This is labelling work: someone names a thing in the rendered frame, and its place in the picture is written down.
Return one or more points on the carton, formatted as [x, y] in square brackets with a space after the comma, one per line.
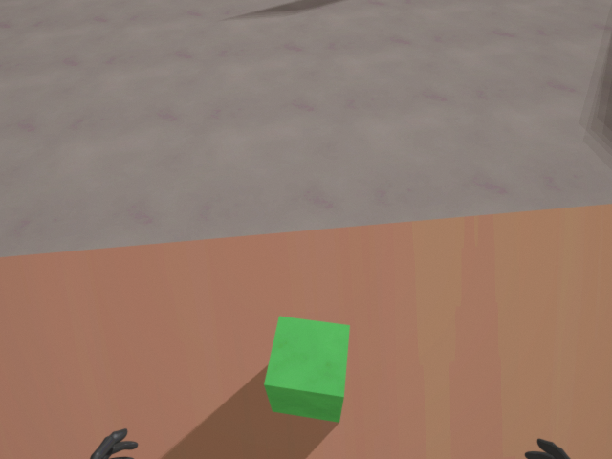
[307, 368]

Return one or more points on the right robot hand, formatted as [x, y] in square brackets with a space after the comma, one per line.
[551, 451]

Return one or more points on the left robot hand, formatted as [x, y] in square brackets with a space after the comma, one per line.
[112, 444]

